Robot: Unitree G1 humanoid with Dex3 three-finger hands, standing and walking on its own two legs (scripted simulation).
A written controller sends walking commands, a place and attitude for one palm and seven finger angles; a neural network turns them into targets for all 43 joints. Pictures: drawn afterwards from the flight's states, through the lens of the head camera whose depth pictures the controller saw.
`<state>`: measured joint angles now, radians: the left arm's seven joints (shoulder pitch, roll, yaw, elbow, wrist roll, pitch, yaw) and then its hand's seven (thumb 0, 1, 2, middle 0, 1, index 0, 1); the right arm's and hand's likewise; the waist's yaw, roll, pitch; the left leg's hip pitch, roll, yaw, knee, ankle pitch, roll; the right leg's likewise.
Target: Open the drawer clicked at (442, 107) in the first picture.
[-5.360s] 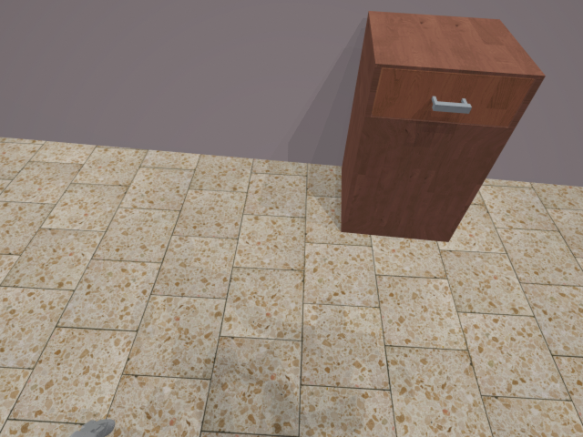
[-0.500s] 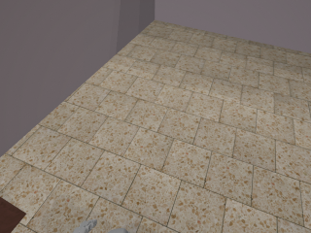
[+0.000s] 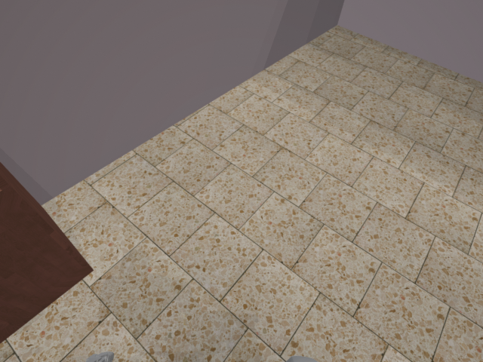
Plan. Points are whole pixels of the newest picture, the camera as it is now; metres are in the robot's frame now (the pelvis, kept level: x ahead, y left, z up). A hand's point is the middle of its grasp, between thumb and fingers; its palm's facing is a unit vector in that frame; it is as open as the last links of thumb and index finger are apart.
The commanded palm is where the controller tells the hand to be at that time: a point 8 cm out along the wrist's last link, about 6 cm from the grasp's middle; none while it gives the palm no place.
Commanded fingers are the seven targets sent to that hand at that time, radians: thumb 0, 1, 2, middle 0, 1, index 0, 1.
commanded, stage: turn to face it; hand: left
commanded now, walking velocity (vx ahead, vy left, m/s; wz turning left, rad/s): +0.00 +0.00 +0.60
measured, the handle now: out of the picture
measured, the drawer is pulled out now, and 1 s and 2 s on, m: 0.00 0.00 0.00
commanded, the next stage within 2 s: take the last steps up to it in 1.20 s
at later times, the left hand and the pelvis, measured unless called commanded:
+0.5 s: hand out of the picture -0.05 +0.19 -0.18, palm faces +0.37 -0.90 -0.24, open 7.4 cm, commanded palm none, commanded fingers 0.00 0.90 0.90 -0.20 -0.30 -0.20 -0.30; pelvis -0.03 -0.02 -0.01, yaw +21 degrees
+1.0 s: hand out of the picture -0.03 +0.22 -0.14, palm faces +0.58 -0.77 -0.28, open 7.4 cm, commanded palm none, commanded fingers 0.00 0.90 0.90 -0.20 -0.30 -0.20 -0.30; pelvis -0.03 -0.02 +0.00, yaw +37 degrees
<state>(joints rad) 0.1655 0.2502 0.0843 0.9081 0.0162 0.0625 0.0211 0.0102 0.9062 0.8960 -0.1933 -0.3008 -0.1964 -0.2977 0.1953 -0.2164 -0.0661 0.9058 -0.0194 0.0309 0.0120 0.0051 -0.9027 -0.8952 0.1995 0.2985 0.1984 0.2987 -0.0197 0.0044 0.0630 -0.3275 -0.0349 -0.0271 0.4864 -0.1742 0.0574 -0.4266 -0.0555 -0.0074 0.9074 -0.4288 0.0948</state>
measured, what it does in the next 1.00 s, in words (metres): steps on the spot, turning left: right foot, then left foot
